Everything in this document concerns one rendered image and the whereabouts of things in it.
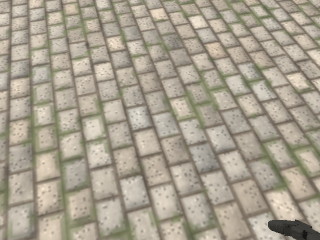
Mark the robot right hand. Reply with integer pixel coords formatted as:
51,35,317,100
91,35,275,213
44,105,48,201
268,219,320,240

